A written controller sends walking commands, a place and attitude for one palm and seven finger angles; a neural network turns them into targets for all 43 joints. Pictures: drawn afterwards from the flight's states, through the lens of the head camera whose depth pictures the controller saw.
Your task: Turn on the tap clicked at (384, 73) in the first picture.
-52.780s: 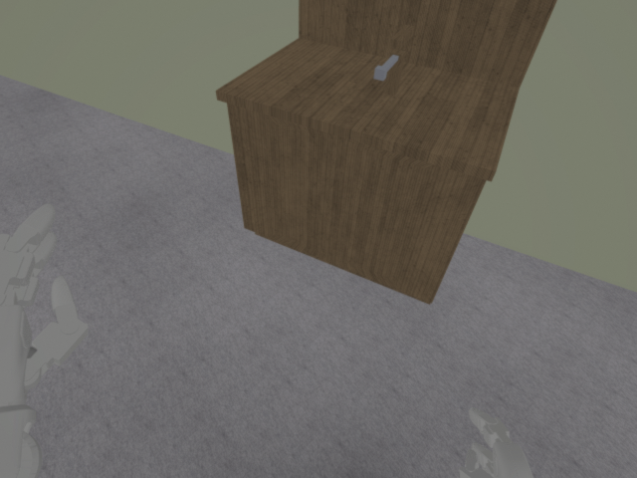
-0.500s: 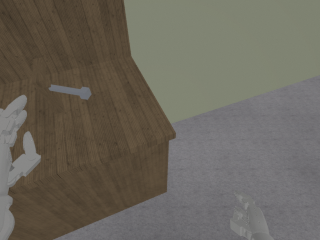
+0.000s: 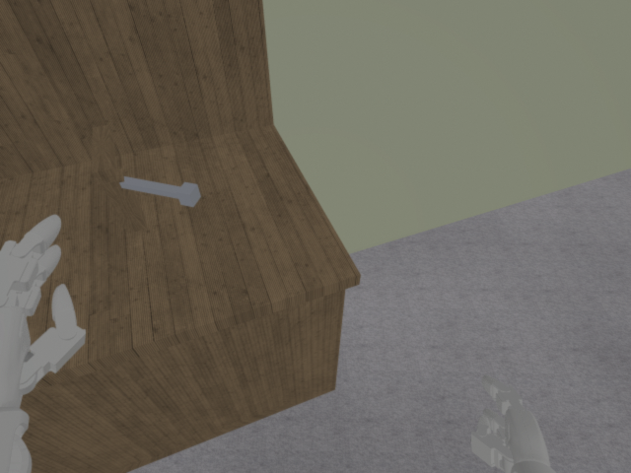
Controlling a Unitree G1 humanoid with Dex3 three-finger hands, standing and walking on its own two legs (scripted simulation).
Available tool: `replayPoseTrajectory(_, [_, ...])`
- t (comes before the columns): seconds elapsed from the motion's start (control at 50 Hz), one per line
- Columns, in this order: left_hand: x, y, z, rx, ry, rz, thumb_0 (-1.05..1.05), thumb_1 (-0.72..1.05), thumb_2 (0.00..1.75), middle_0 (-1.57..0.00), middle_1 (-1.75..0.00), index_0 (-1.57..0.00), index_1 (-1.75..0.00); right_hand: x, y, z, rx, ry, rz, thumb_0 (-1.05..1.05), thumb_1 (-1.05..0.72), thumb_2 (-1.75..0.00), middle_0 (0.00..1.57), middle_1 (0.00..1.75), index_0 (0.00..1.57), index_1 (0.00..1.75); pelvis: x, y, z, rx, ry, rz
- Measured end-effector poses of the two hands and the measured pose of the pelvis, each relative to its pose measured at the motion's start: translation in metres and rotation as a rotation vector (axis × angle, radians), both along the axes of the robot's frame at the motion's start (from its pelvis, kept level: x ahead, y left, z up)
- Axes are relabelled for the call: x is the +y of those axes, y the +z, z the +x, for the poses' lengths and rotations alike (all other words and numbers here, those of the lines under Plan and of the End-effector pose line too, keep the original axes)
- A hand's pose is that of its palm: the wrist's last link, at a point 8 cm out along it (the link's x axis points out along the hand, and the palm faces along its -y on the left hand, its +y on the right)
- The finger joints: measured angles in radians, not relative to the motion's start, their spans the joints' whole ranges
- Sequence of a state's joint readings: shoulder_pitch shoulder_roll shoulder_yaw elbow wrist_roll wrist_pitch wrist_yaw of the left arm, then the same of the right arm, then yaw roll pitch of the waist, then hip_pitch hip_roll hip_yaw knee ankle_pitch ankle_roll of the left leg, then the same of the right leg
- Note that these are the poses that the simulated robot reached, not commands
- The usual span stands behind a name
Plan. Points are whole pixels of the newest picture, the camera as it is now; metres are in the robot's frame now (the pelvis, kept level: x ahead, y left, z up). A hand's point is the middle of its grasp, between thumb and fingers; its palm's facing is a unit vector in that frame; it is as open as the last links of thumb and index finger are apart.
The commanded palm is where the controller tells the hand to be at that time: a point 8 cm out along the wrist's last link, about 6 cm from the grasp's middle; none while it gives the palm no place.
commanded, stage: come to a stop and stand still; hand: left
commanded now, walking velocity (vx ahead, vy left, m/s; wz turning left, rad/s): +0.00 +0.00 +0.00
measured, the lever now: (189, 194) +0.53 +0.25 +0.05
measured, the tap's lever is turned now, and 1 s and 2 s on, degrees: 54 54 54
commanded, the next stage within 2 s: look again from close up in 0.66 s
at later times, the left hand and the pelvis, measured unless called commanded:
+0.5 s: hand (35, 334) +0.21 +0.28 +0.15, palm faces +0.40 -0.83 -0.39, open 7.4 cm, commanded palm +0.16 +0.32 +0.18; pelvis +0.00 +0.03 +0.00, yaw +1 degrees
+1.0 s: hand (65, 302) +0.24 +0.26 +0.16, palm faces +0.31 -0.87 -0.38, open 7.4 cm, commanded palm +0.17 +0.31 +0.18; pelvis +0.00 +0.04 +0.00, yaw -2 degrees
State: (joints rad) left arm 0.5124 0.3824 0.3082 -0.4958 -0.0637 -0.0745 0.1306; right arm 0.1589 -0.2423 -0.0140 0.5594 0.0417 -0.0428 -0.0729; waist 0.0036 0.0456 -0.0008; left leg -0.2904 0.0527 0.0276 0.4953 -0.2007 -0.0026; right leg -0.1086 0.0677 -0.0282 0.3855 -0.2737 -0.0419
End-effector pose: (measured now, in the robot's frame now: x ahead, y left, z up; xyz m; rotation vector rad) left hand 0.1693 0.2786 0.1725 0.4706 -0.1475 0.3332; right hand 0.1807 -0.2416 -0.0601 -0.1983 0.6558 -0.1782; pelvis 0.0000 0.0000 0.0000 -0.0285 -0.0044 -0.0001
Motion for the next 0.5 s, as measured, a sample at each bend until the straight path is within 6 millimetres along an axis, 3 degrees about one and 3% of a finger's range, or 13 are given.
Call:
replayPoseTrajectory(0.14, [0.026, -0.009, -0.011, -0.014, 0.074, -0.052, 0.01, 0.89, 0.9, -0.21, -0.3, -0.22, -0.3, 0.021, -0.007, -0.018, 0.04, 0.027, -0.006, 0.01, -0.9, -0.9, 0.2, 0.3, 0.2, 0.3, 0.016, 0.001, -0.008, -0.007, 0.01, -0.009])
replayPoseTrajectory(0.28, [0.033, -0.009, -0.007, -0.021, 0.049, -0.051, 0.02, 0.9, 0.9, -0.21, -0.3, -0.21, -0.3, 0.048, -0.013, -0.032, 0.072, 0.047, 0.02, 0.01, -0.9, -0.9, 0.2, 0.3, 0.2, 0.3, 0.028, 0.002, -0.01, -0.002, 0.012, -0.004])
replayPoseTrajectory(0.38, [0.038, -0.004, -0.006, -0.019, 0.039, -0.017, 0.02, 0.9, 0.9, -0.21, -0.3, -0.21, -0.3, 0.059, -0.017, -0.034, 0.088, 0.056, 0.04, 0.01, -0.9, -0.89, 0.2, 0.3, 0.2, 0.3, 0.032, 0.003, -0.007, 0.006, 0.012, -0.002])
replayPoseTrajectory(0.5, [0.043, -0.006, -0.002, -0.013, 0.054, -0.027, 0.02, 0.9, 0.9, -0.21, -0.3, -0.21, -0.3, 0.059, -0.02, -0.026, 0.101, 0.062, 0.038, 0.01, -0.9, -0.89, 0.2, 0.3, 0.2, 0.3, 0.034, 0.003, -0.001, 0.007, 0.01, -0.004])
